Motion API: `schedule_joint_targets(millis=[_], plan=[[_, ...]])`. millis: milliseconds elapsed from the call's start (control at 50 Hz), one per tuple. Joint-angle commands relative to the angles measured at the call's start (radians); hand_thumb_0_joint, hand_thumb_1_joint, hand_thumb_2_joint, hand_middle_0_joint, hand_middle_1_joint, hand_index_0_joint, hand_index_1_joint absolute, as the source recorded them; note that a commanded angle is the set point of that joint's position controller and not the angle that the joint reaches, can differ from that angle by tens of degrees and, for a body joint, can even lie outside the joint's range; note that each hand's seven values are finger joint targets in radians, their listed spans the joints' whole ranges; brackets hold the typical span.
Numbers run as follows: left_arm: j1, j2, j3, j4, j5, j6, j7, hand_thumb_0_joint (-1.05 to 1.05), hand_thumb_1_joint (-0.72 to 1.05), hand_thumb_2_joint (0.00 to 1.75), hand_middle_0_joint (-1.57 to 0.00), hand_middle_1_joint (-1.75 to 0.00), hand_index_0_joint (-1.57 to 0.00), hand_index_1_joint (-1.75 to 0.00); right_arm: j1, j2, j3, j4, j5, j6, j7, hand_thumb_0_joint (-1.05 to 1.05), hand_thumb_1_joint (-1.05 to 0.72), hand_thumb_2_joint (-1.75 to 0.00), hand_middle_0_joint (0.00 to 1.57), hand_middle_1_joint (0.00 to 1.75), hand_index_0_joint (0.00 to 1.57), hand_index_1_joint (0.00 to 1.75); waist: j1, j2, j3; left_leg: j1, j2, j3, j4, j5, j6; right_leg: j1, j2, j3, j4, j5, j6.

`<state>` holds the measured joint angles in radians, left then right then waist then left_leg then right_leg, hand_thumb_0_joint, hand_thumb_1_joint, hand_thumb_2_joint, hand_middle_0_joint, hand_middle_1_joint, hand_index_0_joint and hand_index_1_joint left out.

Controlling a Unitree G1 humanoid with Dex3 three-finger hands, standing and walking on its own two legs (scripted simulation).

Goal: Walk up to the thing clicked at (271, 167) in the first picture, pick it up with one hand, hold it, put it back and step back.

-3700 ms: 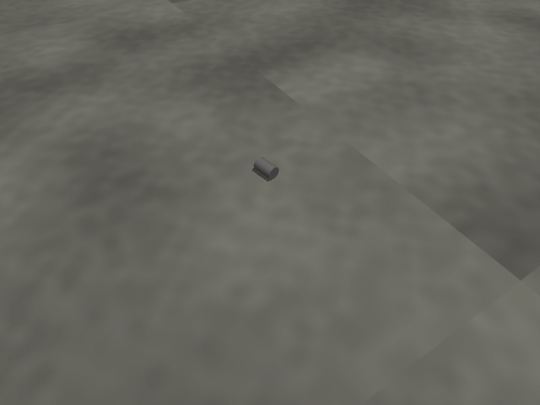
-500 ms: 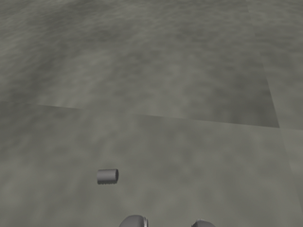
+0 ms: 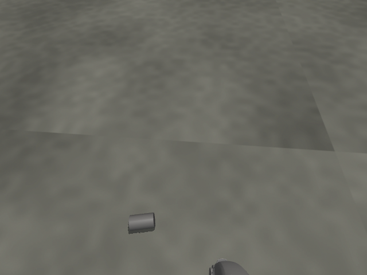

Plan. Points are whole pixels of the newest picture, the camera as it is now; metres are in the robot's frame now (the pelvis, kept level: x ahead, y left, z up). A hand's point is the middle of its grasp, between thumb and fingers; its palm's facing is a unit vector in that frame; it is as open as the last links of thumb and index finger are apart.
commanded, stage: walk up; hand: left
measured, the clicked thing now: (142, 221) +0.49 +0.23 -0.71
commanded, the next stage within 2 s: stand in 1.82 s
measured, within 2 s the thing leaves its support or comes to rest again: neither
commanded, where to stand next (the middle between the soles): +0.07 -0.02 m, yaw -2 degrees
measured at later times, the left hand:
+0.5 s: hand out of the picture +0.15 +0.29 -0.14, palm faces -0.08 -0.92 -0.37, open 7.4 cm
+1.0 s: hand out of the picture +0.14 +0.22 -0.12, palm faces -0.09 -0.94 -0.33, open 7.4 cm
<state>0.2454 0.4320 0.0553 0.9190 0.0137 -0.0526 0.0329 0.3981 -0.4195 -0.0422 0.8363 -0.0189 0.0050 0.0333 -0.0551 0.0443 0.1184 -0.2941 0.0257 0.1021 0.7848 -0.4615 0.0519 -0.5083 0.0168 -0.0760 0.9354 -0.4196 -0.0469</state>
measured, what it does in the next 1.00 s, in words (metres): steps on the spot: right foot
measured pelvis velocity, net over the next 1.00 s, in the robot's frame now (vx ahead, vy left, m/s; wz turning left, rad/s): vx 0.02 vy -0.01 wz -0.10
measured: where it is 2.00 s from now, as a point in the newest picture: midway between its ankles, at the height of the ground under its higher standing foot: outside the picture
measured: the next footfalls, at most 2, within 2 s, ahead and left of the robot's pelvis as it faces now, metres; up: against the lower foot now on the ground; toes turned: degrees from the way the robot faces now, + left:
right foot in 0.08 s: +0.07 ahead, -0.12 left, +0.00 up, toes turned -4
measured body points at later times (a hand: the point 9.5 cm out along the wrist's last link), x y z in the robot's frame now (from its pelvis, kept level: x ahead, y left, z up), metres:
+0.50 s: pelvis +0.02 +0.03 +0.01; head +0.05 +0.04 +0.46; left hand +0.16 +0.34 -0.11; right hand +0.09 -0.30 -0.10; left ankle +0.03 +0.14 -0.71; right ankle +0.03 -0.12 -0.71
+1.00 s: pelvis +0.02 -0.01 +0.03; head +0.03 -0.02 +0.48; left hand +0.15 +0.27 -0.09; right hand +0.06 -0.32 -0.10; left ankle +0.03 +0.14 -0.71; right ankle +0.03 -0.12 -0.71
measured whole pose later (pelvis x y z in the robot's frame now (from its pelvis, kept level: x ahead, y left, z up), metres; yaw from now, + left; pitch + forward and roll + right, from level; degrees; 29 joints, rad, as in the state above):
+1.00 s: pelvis +0.02 -0.01 +0.03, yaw -5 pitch -2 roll +1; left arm 0.05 0.32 0.02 1.17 0.00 0.00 -0.02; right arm 0.10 -0.37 0.00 1.16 -0.01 -0.03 0.01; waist -0.01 0.01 0.05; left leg -0.10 0.07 0.10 0.37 -0.21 -0.05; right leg -0.17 0.00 0.00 0.42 -0.20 -0.01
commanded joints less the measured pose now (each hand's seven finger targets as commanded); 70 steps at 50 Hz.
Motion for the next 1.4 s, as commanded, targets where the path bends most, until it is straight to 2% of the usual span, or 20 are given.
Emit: schedule_joint_targets(millis=[0,20,60,80,100,120,160,200,220,240,260,280,380,440,480,520,580,680,780,1380], plan=[[-0.03,0.142,0.042,-0.088,-0.007,-0.013,-0.002,0.0,0.9,0.9,-0.2,-0.3,-0.2,-0.3,-0.037,-0.251,-0.063,-0.059,0.02,-0.054,-0.053,0.0,-0.9,-0.9,0.2,0.3,0.2,0.3,0.045,0.06,-0.119,0.125,0.255,-0.276,-0.17,0.874,0.048,0.111,-0.021,0.044,-0.212,0.086,-0.037],[-0.017,0.147,0.042,-0.085,-0.008,-0.012,-0.001,0.0,0.9,0.9,-0.2,-0.3,-0.2,-0.3,-0.051,-0.239,-0.055,-0.06,0.025,-0.055,-0.057,0.0,-0.9,-0.9,0.2,0.3,0.2,0.3,0.067,0.043,-0.135,0.074,0.215,-0.215,-0.121,0.916,0.006,0.231,-0.016,0.045,-0.326,0.185,-0.05],[0.078,0.253,0.07,-0.064,-0.001,-0.016,0.006,0.0,0.9,0.9,-0.2,-0.3,-0.2,-0.3,-0.076,-0.195,-0.038,-0.071,0.036,-0.067,-0.061,0.0,-0.9,-0.9,0.2,0.3,0.2,0.3,0.124,-0.075,-0.224,-0.165,0.122,-0.153,0.105,0.758,-0.091,0.52,-0.203,0.366,-0.342,0.514,-0.161],[0.061,0.259,0.071,-0.071,-0.023,-0.011,0.006,0.0,0.9,0.9,-0.2,-0.3,-0.2,-0.3,-0.066,-0.194,-0.044,-0.06,0.038,-0.064,-0.069,0.0,-0.9,-0.9,0.2,0.3,0.2,0.3,0.127,-0.066,-0.309,-0.137,0.025,-0.1,0.213,0.452,-0.124,0.504,-0.348,0.502,-0.32,0.599,-0.318],[0.03,0.237,0.061,-0.075,-0.031,-0.005,0.002,0.0,0.9,0.9,-0.2,-0.3,-0.2,-0.3,-0.085,-0.194,-0.049,-0.044,0.027,-0.058,-0.077,0.0,-0.9,-0.9,0.2,0.3,0.2,0.3,0.106,-0.088,-0.282,-0.16,0.013,-0.113,0.199,-0.05,-0.095,0.452,-0.394,0.529,-0.342,0.617,-0.339],[-0.009,0.22,0.047,-0.071,-0.023,-0.005,0.0,0.0,0.9,0.9,-0.2,-0.3,-0.2,-0.3,-0.1,-0.176,-0.045,-0.03,0.021,-0.051,-0.075,0.0,-0.9,-0.9,0.2,0.3,0.2,0.3,0.09,-0.086,-0.22,-0.144,0.018,-0.119,0.192,-0.236,-0.058,0.35,-0.37,0.475,-0.382,0.543,-0.299],[-0.104,0.207,0.03,-0.082,-0.002,0.001,-0.002,0.0,0.9,0.9,-0.2,-0.3,-0.2,-0.3,-0.053,-0.165,-0.036,0.012,0.023,-0.054,-0.061,0.0,-0.9,-0.9,0.2,0.3,0.2,0.3,0.036,-0.14,-0.153,-0.044,0.013,-0.09,0.0,-0.102,-0.018,0.211,-0.269,0.372,-0.375,0.448,-0.204],[-0.19,0.169,0.016,-0.075,-0.006,0.017,-0.006,0.0,0.9,0.9,-0.2,-0.3,-0.2,-0.3,0.012,-0.166,-0.044,0.072,0.018,-0.074,-0.06,0.0,-0.9,-0.9,0.2,0.3,0.2,0.3,-0.016,-0.156,-0.136,0.114,0.032,-0.096,-0.242,0.28,-0.024,0.101,-0.153,0.225,-0.275,0.485,-0.093],[-0.194,0.126,0.003,-0.085,-0.012,0.025,-0.013,0.0,0.9,0.9,-0.2,-0.3,-0.2,-0.3,0.014,-0.215,-0.053,0.074,0.002,-0.085,-0.069,0.0,-0.9,-0.9,0.2,0.3,0.2,0.3,-0.02,-0.041,-0.14,0.145,0.158,-0.281,-0.344,0.325,0.015,0.027,-0.082,0.172,-0.133,0.418,-0.033],[-0.149,0.113,0.005,-0.077,-0.014,0.042,-0.015,0.0,0.9,0.9,-0.2,-0.3,-0.2,-0.3,-0.085,-0.289,-0.062,0.044,0.003,-0.094,-0.074,0.0,-0.9,-0.9,0.2,0.3,0.2,0.3,0.03,0.06,-0.099,0.077,0.367,-0.538,-0.426,0.322,0.111,-0.021,-0.018,0.131,-0.093,0.087,0.018],[-0.176,0.182,0.027,-0.055,-0.007,0.05,-0.009,0.0,0.9,0.9,-0.2,-0.3,-0.2,-0.3,-0.152,-0.314,-0.067,0.039,0.013,-0.095,-0.071,0.0,-0.9,-0.9,0.2,0.3,0.2,0.3,0.02,0.051,-0.054,-0.01,0.433,-0.559,-0.409,0.397,0.199,0.035,-0.049,0.167,-0.015,-0.124,0.02],[-0.18,0.174,0.027,-0.047,-0.007,0.051,-0.014,0.0,0.9,0.9,-0.2,-0.3,-0.2,-0.3,-0.167,-0.284,-0.062,0.045,0.007,-0.098,-0.075,0.0,-0.9,-0.9,0.2,0.3,0.2,0.3,0.034,0.013,-0.034,-0.004,0.4,-0.502,-0.391,0.475,0.196,0.045,-0.052,0.181,0.01,-0.122,0.013],[-0.16,0.116,0.022,0.014,-0.018,0.041,-0.035,0.0,0.9,0.9,-0.2,-0.3,-0.2,-0.3,-0.215,-0.238,-0.038,0.077,0.006,-0.095,-0.078,0.0,-0.9,-0.9,0.2,0.3,0.2,0.3,0.046,0.127,-0.136,0.172,0.24,-0.232,-0.275,0.753,0.063,0.125,-0.051,0.082,-0.219,0.027,0.007],[-0.16,0.123,0.021,0.051,-0.009,0.029,-0.033,0.0,0.9,0.9,-0.2,-0.3,-0.2,-0.3,-0.242,-0.228,-0.03,0.082,0.015,-0.077,-0.069,0.0,-0.9,-0.9,0.2,0.3,0.2,0.3,0.057,0.086,-0.176,0.105,0.181,-0.142,-0.224,0.678,0.017,0.304,-0.061,0.083,-0.388,0.338,-0.002],[-0.178,0.169,0.019,0.059,-0.007,0.019,-0.032,0.0,0.9,0.9,-0.2,-0.3,-0.2,-0.3,-0.248,-0.188,-0.018,0.082,0.027,-0.073,-0.064,0.0,-0.9,-0.9,0.2,0.3,0.2,0.3,0.04,0.009,-0.212,0.024,0.129,-0.118,-0.272,0.409,-0.022,0.382,-0.128,0.176,-0.339,0.494,-0.034],[-0.206,0.149,0.005,0.072,-0.016,0.026,-0.038,0.0,0.9,0.9,-0.2,-0.3,-0.2,-0.3,-0.301,-0.193,-0.017,0.107,0.018,-0.069,-0.06,0.0,-0.9,-0.9,0.2,0.3,0.2,0.3,0.051,-0.006,-0.174,0.054,0.132,-0.14,-0.363,0.158,-0.017,0.305,-0.119,0.165,-0.356,0.351,-0.019],[-0.204,0.154,-0.003,0.104,-0.009,0.03,-0.04,0.0,0.9,0.9,-0.2,-0.3,-0.2,-0.3,-0.358,-0.192,-0.01,0.126,0.012,-0.062,-0.049,0.0,-0.9,-0.9,0.2,0.3,0.2,0.3,0.058,-0.038,-0.121,0.04,0.133,-0.133,-0.388,0.057,-0.004,0.282,-0.12,0.182,-0.44,0.247,-0.015],[-0.235,0.165,-0.002,0.144,-0.009,0.016,-0.036,0.0,0.9,0.9,-0.2,-0.3,-0.2,-0.3,-0.339,-0.165,0.0,0.189,0.016,-0.058,-0.04,0.0,-0.9,-0.9,0.2,0.3,0.2,0.3,0.041,-0.109,-0.152,0.153,0.092,-0.083,-0.376,0.224,-0.033,0.297,-0.158,0.234,-0.55,0.328,-0.012],[-0.263,0.152,0.0,0.162,-0.006,0.022,-0.035,0.0,0.9,0.9,-0.2,-0.3,-0.2,-0.3,-0.339,-0.161,-0.002,0.238,0.011,-0.049,-0.036,0.0,-0.9,-0.9,0.2,0.3,0.2,0.3,0.038,-0.131,-0.131,0.198,0.089,-0.074,-0.426,0.22,-0.039,0.265,-0.163,0.247,-0.641,0.204,-0.002],[-0.262,0.111,0.007,0.179,-0.004,0.031,-0.032,0.0,0.9,0.9,-0.2,-0.3,-0.2,-0.3,-0.351,-0.145,-0.012,0.242,0.006,-0.055,-0.046,0.0,-0.9,-0.9,0.2,0.3,0.2,0.3,0.045,-0.057,-0.173,0.254,0.135,-0.067,-0.498,0.418,-0.043,0.369,-0.129,0.171,-0.61,0.461,0.026]])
